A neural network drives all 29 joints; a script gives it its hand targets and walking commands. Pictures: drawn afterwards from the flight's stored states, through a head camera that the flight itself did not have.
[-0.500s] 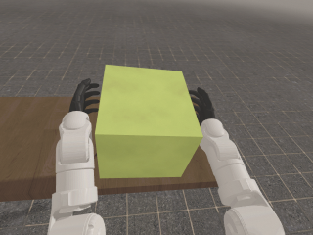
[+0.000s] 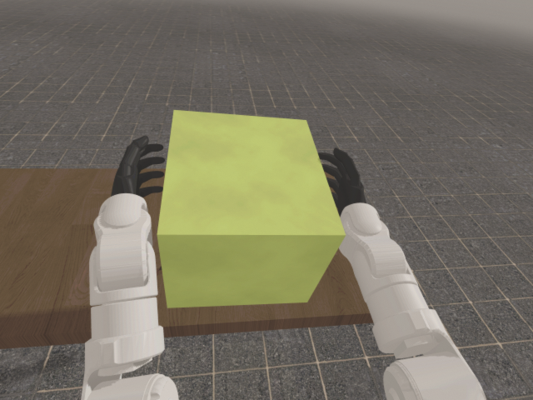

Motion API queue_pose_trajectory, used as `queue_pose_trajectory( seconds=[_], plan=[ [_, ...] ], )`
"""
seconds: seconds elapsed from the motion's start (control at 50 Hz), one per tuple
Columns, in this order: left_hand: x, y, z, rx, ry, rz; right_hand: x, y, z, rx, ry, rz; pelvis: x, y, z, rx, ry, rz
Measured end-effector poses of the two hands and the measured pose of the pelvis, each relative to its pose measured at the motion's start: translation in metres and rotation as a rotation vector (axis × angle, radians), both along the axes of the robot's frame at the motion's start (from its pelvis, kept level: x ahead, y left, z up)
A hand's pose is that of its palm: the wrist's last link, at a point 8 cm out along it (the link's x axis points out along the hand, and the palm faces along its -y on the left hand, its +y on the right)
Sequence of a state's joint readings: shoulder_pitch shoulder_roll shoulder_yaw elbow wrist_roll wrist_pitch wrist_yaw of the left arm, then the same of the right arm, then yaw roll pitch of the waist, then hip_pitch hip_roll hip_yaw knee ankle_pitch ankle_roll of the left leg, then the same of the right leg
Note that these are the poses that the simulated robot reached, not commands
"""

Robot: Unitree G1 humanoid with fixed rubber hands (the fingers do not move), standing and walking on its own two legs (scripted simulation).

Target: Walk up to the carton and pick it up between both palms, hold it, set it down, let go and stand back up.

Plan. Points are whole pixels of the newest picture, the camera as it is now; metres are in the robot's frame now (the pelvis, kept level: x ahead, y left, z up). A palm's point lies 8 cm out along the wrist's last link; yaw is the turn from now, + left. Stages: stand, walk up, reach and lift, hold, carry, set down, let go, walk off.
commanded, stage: hold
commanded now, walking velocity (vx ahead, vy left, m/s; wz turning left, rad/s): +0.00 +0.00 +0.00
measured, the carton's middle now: (241, 207) +0.39 +0.01 +0.14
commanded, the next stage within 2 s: none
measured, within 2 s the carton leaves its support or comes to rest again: neither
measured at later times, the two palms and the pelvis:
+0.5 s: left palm (134, 190) +0.35 +0.16 +0.20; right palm (353, 201) +0.35 -0.15 +0.18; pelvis -0.01 +0.00 +0.00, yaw -1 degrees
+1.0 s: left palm (133, 188) +0.35 +0.16 +0.20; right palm (350, 198) +0.36 -0.15 +0.18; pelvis +0.00 +0.00 +0.00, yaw +0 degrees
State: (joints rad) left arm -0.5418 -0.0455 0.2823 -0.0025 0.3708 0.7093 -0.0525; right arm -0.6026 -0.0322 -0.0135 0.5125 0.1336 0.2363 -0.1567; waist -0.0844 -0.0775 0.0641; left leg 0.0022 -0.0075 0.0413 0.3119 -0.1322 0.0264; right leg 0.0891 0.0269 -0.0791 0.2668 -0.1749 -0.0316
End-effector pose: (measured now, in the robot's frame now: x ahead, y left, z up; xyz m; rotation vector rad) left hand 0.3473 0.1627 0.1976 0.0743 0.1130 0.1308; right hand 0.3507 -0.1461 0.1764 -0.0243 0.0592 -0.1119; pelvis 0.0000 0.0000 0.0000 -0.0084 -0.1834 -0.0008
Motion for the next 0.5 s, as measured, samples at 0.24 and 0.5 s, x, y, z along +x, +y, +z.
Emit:
queue_pose_trajectory(
  seconds=[0.24, 0.5],
  plan=[
    [0.0027, -0.0039, 0.0056, 0.014, 0.013, -0.011, -0.0011, -0.0036, -0.0002, 0.015, 0.012, -0.011, -0.0047, 0.0013, 0.0004, 0.001, -0.004, -0.003],
    [0.0023, -0.0067, 0.0053, 0.016, 0.006, -0.008, -0.0003, -0.0063, 0.0006, 0.007, 0.004, -0.008, -0.0062, -0.0009, 0.0002, 0.002, 0.004, -0.012]
  ],
)
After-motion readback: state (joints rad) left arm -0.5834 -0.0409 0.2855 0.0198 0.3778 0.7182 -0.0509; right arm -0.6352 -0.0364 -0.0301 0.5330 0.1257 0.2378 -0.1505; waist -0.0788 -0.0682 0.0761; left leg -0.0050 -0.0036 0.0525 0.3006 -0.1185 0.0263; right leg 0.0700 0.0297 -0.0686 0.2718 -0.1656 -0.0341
